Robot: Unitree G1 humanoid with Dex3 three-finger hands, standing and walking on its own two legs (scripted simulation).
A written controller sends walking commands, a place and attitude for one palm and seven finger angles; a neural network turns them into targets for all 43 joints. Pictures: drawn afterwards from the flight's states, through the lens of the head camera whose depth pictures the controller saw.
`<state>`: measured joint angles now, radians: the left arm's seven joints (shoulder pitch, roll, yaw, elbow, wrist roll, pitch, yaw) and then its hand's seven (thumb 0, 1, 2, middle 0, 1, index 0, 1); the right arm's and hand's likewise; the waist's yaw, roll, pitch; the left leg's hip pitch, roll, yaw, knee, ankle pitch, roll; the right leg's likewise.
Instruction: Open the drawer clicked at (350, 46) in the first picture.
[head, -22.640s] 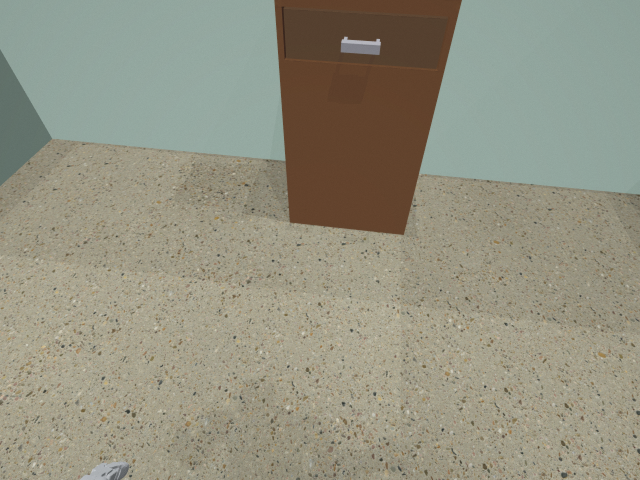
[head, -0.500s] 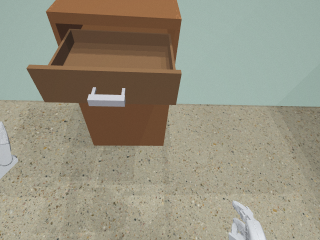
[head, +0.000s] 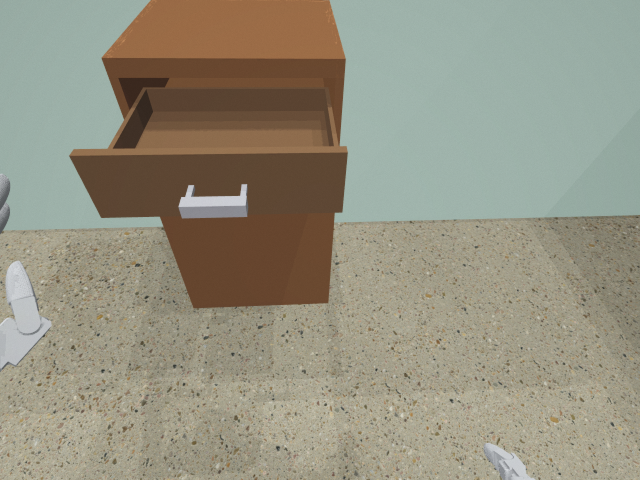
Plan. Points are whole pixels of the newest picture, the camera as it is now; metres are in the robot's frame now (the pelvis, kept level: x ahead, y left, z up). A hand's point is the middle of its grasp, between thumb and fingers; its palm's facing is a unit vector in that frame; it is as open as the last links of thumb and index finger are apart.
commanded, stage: let the arm hang, fingers relaxed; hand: left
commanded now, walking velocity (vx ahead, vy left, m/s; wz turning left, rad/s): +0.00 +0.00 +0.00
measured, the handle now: (216, 198) +0.56 +0.20 +0.03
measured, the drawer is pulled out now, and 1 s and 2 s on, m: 0.29 0.29 0.29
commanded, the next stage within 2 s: look to check the result in 1.14 s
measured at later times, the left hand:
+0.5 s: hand out of the picture -0.06 +0.21 -0.18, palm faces +0.05 -0.98 -0.21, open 7.2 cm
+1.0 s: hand out of the picture +0.09 +0.25 -0.15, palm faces +0.01 -0.95 -0.32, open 7.4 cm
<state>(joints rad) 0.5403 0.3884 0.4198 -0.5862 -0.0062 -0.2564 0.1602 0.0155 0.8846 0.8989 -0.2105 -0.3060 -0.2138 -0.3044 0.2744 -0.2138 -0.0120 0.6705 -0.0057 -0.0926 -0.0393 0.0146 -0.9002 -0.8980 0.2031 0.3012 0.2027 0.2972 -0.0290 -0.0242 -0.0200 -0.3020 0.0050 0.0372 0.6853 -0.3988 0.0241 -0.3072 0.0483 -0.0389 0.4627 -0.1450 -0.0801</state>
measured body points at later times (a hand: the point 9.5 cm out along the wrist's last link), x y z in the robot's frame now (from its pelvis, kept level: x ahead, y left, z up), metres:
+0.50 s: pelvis -0.02 +0.01 +0.00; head +0.02 +0.03 +0.45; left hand -0.06 +0.26 -0.16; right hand -0.03 -0.23 -0.14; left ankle +0.01 +0.13 -0.74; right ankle +0.05 -0.08 -0.74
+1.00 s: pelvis +0.00 +0.02 +0.01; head +0.02 +0.01 +0.46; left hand +0.09 +0.30 -0.12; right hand +0.06 -0.25 -0.14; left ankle +0.01 +0.13 -0.74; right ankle +0.05 -0.08 -0.74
